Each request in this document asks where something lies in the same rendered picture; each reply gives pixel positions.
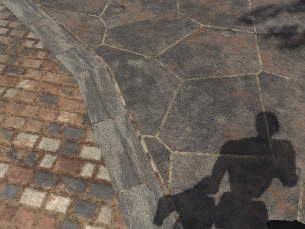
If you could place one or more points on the right robot hand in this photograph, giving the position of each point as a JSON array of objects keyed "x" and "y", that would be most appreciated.
[{"x": 285, "y": 224}]

